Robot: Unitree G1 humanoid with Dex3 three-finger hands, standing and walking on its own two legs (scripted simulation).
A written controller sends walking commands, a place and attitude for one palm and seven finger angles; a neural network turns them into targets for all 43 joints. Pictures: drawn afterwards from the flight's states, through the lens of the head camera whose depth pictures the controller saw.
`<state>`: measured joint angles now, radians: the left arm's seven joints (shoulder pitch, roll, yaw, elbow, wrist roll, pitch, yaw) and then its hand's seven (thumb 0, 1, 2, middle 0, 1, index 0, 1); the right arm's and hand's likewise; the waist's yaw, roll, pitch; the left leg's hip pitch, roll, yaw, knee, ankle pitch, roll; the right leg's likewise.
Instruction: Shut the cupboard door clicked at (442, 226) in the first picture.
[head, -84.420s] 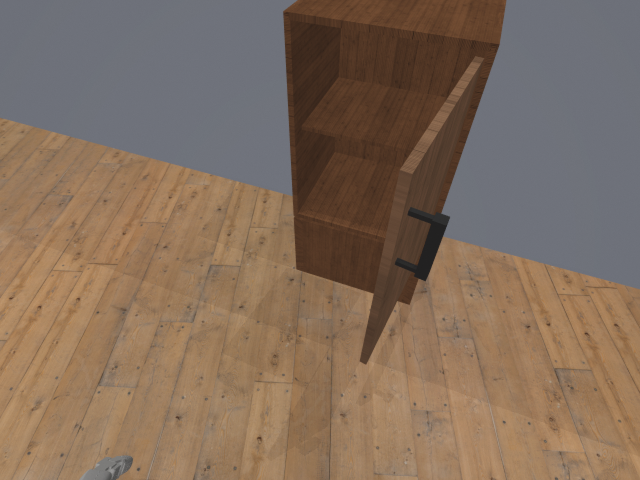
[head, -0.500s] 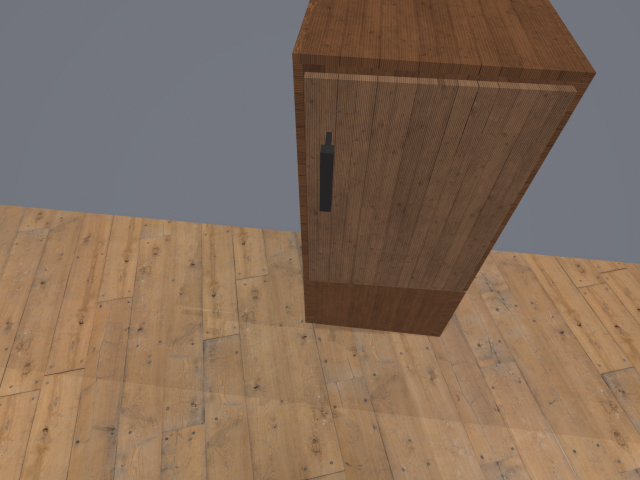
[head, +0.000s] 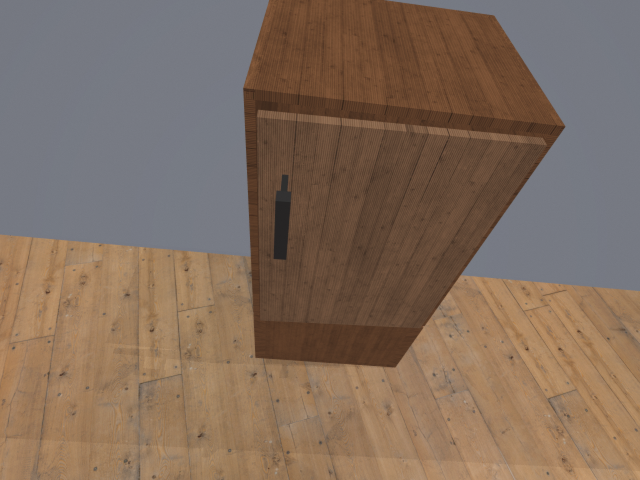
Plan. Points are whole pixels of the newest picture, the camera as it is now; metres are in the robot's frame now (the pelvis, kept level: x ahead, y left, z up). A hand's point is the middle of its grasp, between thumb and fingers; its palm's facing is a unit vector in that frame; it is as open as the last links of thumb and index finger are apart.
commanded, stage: come to a stop and stand still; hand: left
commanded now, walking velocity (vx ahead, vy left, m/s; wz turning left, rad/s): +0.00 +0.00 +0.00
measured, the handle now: (282, 218) +0.50 +0.09 -0.01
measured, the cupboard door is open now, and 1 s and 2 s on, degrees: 2 2 2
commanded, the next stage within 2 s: look again from close up in 1.64 s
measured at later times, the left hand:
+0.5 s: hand out of the picture +0.14 +0.10 -0.15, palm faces +0.01 -0.97 -0.26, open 7.3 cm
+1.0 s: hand out of the picture +0.01 +0.15 -0.17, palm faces +0.08 -0.98 -0.17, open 7.4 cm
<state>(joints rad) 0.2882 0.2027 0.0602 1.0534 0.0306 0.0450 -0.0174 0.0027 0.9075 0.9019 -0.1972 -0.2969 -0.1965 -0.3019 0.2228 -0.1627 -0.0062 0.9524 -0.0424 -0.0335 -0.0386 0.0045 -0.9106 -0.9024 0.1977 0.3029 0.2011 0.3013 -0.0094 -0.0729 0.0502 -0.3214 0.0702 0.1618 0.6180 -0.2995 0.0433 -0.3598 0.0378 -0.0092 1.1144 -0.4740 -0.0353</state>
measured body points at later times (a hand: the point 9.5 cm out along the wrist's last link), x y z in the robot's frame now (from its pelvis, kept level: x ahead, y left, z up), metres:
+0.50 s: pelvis +0.05 -0.08 +0.01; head +0.10 -0.12 +0.45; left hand +0.14 +0.15 -0.13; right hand +0.09 -0.34 -0.16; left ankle -0.02 +0.06 -0.63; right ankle +0.10 -0.18 -0.73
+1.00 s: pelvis +0.02 -0.04 +0.01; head +0.03 -0.01 +0.46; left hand +0.01 +0.20 -0.15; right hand +0.04 -0.27 -0.13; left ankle -0.03 +0.07 -0.73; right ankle +0.00 -0.16 -0.70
